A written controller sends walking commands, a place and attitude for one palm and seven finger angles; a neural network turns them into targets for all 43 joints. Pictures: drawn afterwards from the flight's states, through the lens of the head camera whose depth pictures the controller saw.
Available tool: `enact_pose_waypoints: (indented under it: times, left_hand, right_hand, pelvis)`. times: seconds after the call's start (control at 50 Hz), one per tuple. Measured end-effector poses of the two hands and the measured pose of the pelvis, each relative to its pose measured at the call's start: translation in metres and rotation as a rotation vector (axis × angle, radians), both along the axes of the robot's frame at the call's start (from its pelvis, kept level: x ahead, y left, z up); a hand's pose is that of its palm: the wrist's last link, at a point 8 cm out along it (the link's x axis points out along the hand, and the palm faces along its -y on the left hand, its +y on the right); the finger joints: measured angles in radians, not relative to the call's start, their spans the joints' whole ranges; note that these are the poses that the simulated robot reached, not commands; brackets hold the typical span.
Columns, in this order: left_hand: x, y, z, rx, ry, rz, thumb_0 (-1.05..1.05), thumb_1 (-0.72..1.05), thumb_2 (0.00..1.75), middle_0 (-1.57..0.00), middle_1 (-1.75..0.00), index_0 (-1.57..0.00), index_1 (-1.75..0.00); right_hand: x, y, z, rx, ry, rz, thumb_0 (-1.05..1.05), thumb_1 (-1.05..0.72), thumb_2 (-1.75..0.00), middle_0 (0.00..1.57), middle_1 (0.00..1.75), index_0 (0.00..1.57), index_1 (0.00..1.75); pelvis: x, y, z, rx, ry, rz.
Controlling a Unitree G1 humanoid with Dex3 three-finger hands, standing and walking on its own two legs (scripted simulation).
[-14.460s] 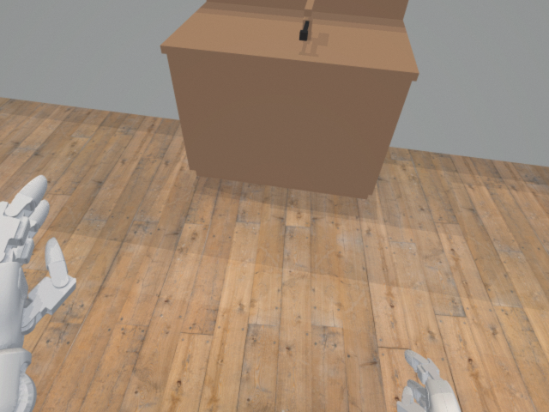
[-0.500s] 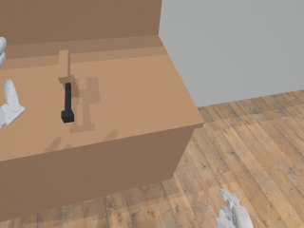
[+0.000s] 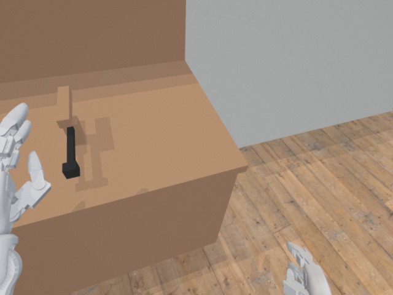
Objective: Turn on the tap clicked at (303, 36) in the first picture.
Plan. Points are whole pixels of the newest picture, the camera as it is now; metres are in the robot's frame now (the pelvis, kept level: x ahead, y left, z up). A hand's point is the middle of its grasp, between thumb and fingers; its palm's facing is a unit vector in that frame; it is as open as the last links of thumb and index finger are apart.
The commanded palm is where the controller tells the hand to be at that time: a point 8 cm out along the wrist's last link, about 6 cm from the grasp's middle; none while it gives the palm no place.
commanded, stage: come to a stop and stand still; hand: left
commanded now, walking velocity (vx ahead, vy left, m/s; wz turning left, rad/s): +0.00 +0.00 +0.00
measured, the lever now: (71, 169) +0.35 +0.32 +0.03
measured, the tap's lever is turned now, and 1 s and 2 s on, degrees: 0 0 0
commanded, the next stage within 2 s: look again from close up in 0.24 s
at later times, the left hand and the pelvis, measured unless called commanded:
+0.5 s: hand (36, 193) +0.21 +0.27 +0.16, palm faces +0.40 -0.85 -0.34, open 7.5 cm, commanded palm +0.15 +0.29 +0.18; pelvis +0.00 +0.01 +0.00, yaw +1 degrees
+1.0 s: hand (42, 195) +0.21 +0.26 +0.16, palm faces +0.34 -0.86 -0.38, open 7.4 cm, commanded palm +0.15 +0.30 +0.18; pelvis +0.00 +0.01 +0.00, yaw +1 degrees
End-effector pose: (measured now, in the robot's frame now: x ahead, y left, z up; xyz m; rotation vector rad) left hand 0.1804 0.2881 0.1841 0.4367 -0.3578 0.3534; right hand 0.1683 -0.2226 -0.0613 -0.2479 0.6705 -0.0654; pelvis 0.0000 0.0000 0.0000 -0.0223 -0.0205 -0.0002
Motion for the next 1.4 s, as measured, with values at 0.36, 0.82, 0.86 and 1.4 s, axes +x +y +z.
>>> enact_pose_waypoints:
  times: [0.36,0.82,0.86,1.4]
  left_hand:
    - [-0.008,0.014,-0.011,-0.040,0.064,0.028,0.02,0.89,0.90,-0.21,-0.30,-0.21,-0.30]
    - [0.004,0.039,0.008,0.124,0.017,0.058,0.02,0.88,0.90,-0.21,-0.31,-0.21,-0.30]
    - [0.007,0.049,0.013,0.094,-0.027,0.083,0.02,0.88,0.90,-0.21,-0.30,-0.21,-0.30]
    - [-0.007,0.017,-0.014,-0.055,0.024,0.019,0.02,0.89,0.90,-0.20,-0.30,-0.20,-0.30]
  right_hand:
    - [0.015,0.021,0.009,0.002,-0.011,0.037,0.02,-0.90,-0.90,0.20,0.30,0.20,0.30]
    - [-0.004,0.020,-0.004,-0.020,0.057,0.061,0.02,-0.90,-0.90,0.20,0.30,0.20,0.30]
    - [-0.005,0.019,-0.004,-0.006,0.049,0.064,0.02,-0.90,-0.90,0.20,0.30,0.20,0.30]
    - [0.018,0.028,0.013,-0.001,-0.049,0.046,0.02,-0.90,-0.90,0.20,0.30,0.20,0.30]
  pelvis:
    - [0.001,0.007,0.002,-0.003,0.001,0.012]
    - [-0.006,0.007,0.001,-0.003,0.017,0.033]
    - [-0.008,0.007,0.001,-0.003,0.018,0.025]
    - [0.000,0.012,0.002,-0.006,0.001,0.023]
